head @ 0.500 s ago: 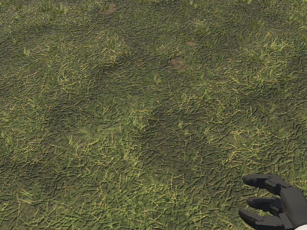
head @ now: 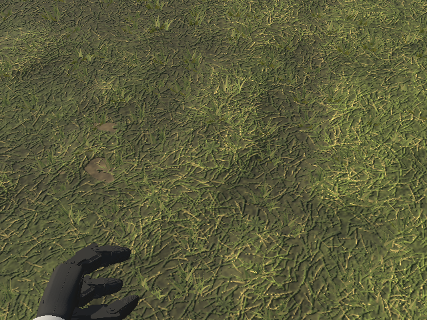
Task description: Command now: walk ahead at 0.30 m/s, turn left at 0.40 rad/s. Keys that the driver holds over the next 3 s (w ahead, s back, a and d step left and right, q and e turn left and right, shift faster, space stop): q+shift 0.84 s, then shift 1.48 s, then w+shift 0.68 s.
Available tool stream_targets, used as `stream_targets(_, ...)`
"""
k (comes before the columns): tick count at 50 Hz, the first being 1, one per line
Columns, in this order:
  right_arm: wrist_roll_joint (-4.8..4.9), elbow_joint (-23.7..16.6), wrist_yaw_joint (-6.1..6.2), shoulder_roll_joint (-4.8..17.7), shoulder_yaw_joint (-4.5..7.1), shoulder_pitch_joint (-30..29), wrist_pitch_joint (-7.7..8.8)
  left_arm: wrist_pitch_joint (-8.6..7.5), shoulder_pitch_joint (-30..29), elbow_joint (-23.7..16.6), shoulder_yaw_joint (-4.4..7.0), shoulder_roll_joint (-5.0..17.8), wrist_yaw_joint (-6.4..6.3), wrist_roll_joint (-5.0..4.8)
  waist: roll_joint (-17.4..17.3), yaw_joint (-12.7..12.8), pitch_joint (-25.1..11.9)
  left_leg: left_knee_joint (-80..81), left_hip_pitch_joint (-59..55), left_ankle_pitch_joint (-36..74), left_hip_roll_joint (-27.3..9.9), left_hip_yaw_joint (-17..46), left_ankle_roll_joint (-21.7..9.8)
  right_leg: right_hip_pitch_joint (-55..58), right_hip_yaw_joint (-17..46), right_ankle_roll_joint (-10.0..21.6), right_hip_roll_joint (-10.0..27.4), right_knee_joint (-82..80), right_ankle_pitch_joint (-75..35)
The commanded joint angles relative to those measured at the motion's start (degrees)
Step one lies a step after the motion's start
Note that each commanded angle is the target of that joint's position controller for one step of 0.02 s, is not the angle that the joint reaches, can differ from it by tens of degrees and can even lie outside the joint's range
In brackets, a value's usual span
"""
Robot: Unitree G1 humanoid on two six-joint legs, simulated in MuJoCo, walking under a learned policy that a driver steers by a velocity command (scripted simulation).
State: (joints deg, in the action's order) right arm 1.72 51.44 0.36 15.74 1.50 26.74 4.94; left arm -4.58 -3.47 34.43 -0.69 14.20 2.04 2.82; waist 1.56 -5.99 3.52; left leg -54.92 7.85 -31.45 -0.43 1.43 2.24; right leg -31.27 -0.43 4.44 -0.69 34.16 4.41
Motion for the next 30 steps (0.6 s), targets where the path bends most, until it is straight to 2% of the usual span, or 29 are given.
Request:
stream_targets(1,1.18,-7.5,0.38,10.4,2.7,-1.4,-0.13,1.23,15.9,-0.1,4.29,10.5,-1.35,-1.83,3.4,10.1,-25.1,-22.4,30.6,-3.4,-2.2,5.8,1.4,45.3,18.7,14.8,23.5,-3.7,-50.0)
stream_targets(2,0.69,-7.3,1.21,8.5,2.61,-3.0,-1.25,1.04,13.7,1.1,3.84,8.2,-1.52,-2.66,-0.2,8.1,-18.5,-20.4,31.6,-0.2,-4.0,3.7,2.6,37.7,15.4,12.6,20.7,-6.9,-41.6)
stream_targets(3,0.31,-6.9,1.66,7.7,3.0,-1.7,-2.68,0.95,11.4,1.4,3.55,6.6,-1.58,-2.67,0.7,5.6,-14.9,-19.9,29.1,2.2,-5.3,2.9,3.5,30.2,12.4,11.9,19.3,-10.1,-36.1)
stream_targets(5,0.34,-7.6,2.06,5.1,3.26,0.7,-5.34,0.93,7.2,1.6,4.05,6.3,-1.6,-1.44,4.4,2.1,-11.4,-20.4,22.7,4.5,-6.2,1.5,4.5,17.1,7.2,11.8,19.2,-16.2,-27.0)
stream_targets(7,0.03,-10.3,2.44,4.6,3.61,-2.6,-6.53,0.74,4.4,2.1,4.53,6.8,-2.27,-1.09,4.8,1.3,-8.7,-16.2,23.4,7.8,-7.2,0.9,4.6,12.5,2.7,11.4,19.4,-19.3,-21.1)
stream_targets(9,-0.62,-12.1,2.04,4.1,3.56,-5.9,-6.81,0.8,4.2,3.0,5.12,7.7,-3.37,-1.23,3.9,2.0,-8.7,-9.6,23.6,14.7,-8.1,0.7,3.6,13.6,-1.1,10.6,19.0,-19.5,-17.0)
stream_targets(12,-0.83,-13.8,0.27,3.9,3.43,-9.9,-6.77,1.71,3.6,3.7,5.62,8.6,-4.53,-1.8,3.7,3.1,-9.3,1.2,19.4,23.7,-7.4,-1.5,1.5,15.0,-6.5,8.9,18.3,-18.5,-12.2)
stream_targets(16,-0.64,-17.0,-1.84,6.5,4.43,-14.6,-7.81,2.76,5.3,5.0,6.93,11.1,-3.8,-3.83,4.4,4.6,-7.9,10.6,17.9,19.7,-5.7,-5.0,-1.6,21.2,-7.9,6.0,21.1,-14.4,-10.0)
stream_targets(18,-0.68,-17.7,-2.18,6.8,5.08,-13.8,-8.0,3.2,5.4,5.6,7.34,11.3,-3.35,-4.95,3.4,3.4,-7.7,18.4,14.4,20.4,-3.7,-7.2,-4.1,23.1,-9.7,2.6,21.1,-8.7,-9.3)
stream_targets(19,-1.05,-17.2,-1.7,7.8,5.79,-12.0,-7.91,3.42,7.6,6.6,7.26,10.1,-3.09,-5.25,0.8,3.0,-8.0,22.8,10.2,24.2,-1.9,-7.2,-5.9,22.1,-11.6,-0.1,18.8,-2.6,-7.1)
stream_targets(20,-1.44,-16.9,-0.66,13.5,7.8,-8.2,-7.5,3.74,11.0,7.2,7.28,9.1,-2.78,-4.17,-10.0,2.4,-7.4,28.4,2.6,48.7,-5.1,2.0,-9.3,14.7,-14.6,-4.4,13.2,11.8,2.4)
stream_targets(21,-2.31,-18.4,-0.01,21.5,9.34,-8.6,-7.15,3.74,10.3,3.7,6.53,7.1,-2.7,-1.64,-25.9,5.4,-7.7,29.9,-8.8,63.0,-16.8,25.4,-20.3,-7.4,-12.7,-10.0,3.0,30.8,33.5)
stream_targets(22,-3.37,-19.6,-1.05,18.9,8.45,-7.0,-5.45,3.67,6.0,2.6,6.52,8.5,-2.76,-1.26,-16.6,1.8,-16.5,32.9,-10.3,53.4,-19.7,32.9,-24.4,-10.8,1.4,-9.3,0.6,39.3,35.8)
stream_targets(23,-3.02,-19.7,-1.56,17.6,8.0,-8.4,-4.27,3.66,3.5,2.0,6.77,9.1,-2.97,-2.91,-10.6,2.1,-15.4,34.2,-9.2,47.5,-18.4,29.1,-22.6,-12.4,4.3,-7.5,0.9,40.6,31.4)
stream_targets(24,-1.6,-19.8,-1.11,16.0,7.73,-10.9,-3.92,3.54,3.5,2.4,6.67,8.3,-3.55,-3.06,-6.8,3.8,-13.1,34.2,-6.7,41.4,-15.4,25.9,-19.5,-12.7,5.8,-6.5,1.7,37.9,26.2)
stream_targets(25,-0.37,-20.6,-0.39,13.5,6.99,-14.1,-4.43,3.6,4.0,2.9,6.87,9.0,-4.11,-2.36,-5.9,5.3,-11.4,34.2,-3.8,38.5,-13.8,23.5,-17.4,-12.2,6.5,-6.3,2.4,34.6,22.4)
stream_targets(26,-0.35,-21.7,0.46,12.1,6.46,-17.0,-5.05,3.64,4.7,3.2,7.12,9.4,-4.27,-2.09,-7.0,6.9,-11.4,34.4,0.0,37.5,-12.1,21.5,-16.1,-8.8,6.9,-6.3,2.4,31.6,19.8)
stream_targets(28,-1.11,-22.9,1.47,11.8,6.47,-18.0,-5.82,3.49,5.4,3.9,6.8,8.0,-3.99,-2.33,-7.3,7.3,-12.6,33.9,1.6,38.7,-9.6,20.0,-15.0,-5.2,6.4,-7.0,0.0,25.9,16.6)
stream_targets(30,-0.91,-23.1,2.11,12.6,6.99,-16.8,-6.15,3.33,4.7,4.2,6.15,6.3,-3.81,-2.78,-6.7,6.6,-13.5,33.1,0.9,38.0,-8.6,21.2,-14.7,-3.6,7.1,-7.9,-1.7,18.6,15.4)
